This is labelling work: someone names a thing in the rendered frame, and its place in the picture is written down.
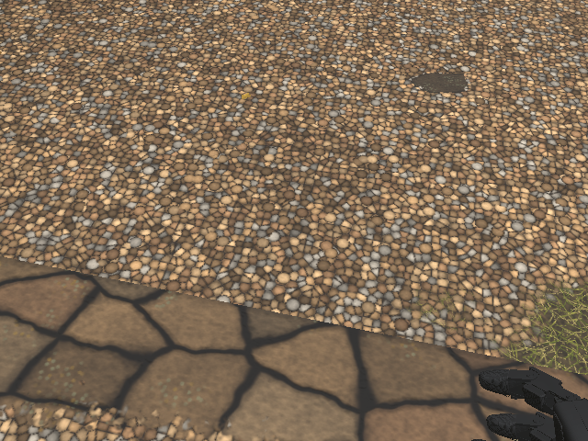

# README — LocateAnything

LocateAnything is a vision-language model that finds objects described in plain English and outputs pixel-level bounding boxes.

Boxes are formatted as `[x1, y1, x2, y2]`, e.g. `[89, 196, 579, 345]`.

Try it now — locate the robot right hand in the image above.
[471, 367, 588, 441]

